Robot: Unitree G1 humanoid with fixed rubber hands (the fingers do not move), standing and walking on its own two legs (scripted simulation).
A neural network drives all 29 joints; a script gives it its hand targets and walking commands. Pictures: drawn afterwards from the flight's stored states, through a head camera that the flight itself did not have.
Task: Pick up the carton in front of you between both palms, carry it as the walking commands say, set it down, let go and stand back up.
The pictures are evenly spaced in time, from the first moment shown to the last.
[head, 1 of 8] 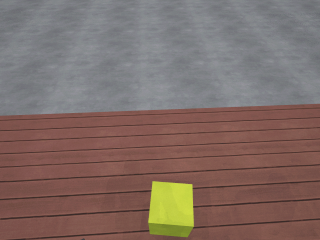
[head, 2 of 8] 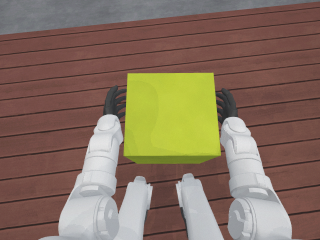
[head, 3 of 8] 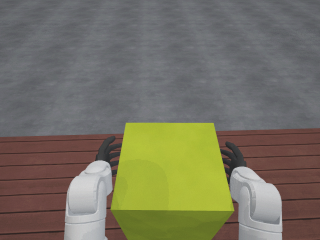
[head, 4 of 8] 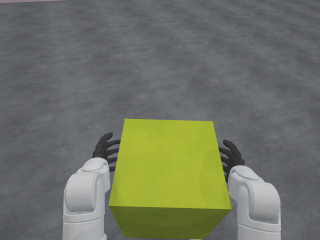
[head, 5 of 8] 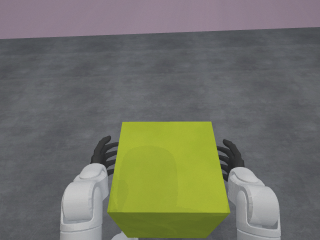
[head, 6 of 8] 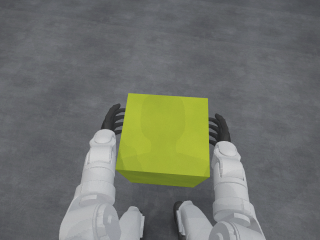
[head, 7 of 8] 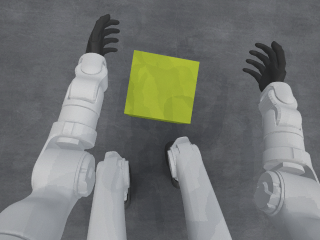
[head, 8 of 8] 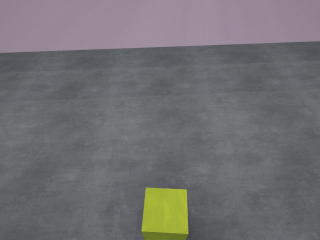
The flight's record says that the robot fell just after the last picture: no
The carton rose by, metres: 0.69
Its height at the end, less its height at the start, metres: -0.12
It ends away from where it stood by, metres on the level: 5.06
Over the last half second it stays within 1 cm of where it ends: yes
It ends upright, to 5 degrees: yes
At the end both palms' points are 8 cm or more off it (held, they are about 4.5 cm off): yes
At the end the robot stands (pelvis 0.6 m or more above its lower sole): yes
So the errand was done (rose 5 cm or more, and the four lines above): yes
